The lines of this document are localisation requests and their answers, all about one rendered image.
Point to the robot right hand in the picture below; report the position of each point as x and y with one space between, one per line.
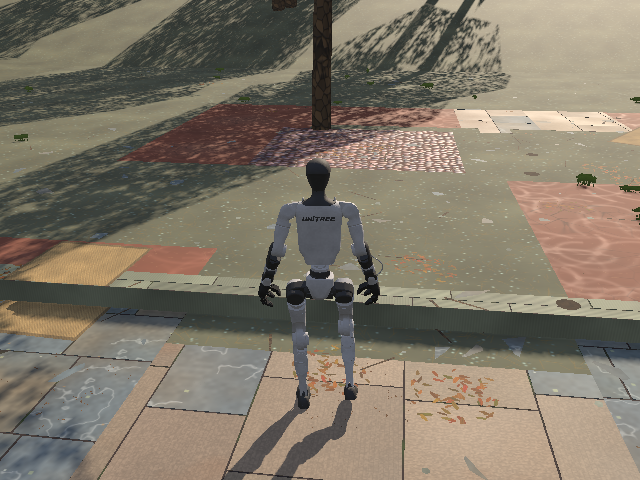
374 289

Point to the robot left forearm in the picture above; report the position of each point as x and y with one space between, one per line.
270 268

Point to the humanoid robot head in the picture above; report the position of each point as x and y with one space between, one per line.
318 174

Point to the robot left hand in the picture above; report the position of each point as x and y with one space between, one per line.
264 290

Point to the robot left upper arm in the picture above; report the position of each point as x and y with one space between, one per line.
287 212

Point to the robot left thigh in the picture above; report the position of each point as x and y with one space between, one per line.
296 301

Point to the robot right upper arm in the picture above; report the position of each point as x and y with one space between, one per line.
349 210

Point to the robot right forearm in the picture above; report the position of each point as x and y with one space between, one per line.
367 266

